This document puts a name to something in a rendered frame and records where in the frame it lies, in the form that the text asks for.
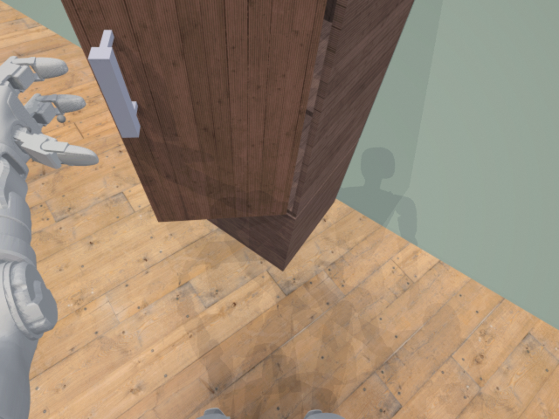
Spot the left robot upper arm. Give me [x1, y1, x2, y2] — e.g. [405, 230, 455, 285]
[0, 261, 58, 419]

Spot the cupboard door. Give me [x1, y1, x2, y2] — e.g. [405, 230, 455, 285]
[61, 0, 327, 223]

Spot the handle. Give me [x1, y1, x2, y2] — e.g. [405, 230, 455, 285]
[88, 30, 141, 138]

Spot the left robot hand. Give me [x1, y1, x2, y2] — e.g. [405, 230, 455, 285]
[0, 56, 99, 169]

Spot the robot left shin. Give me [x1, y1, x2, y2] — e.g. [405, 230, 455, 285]
[204, 408, 227, 417]

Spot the left robot forearm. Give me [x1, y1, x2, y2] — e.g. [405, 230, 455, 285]
[0, 143, 37, 269]

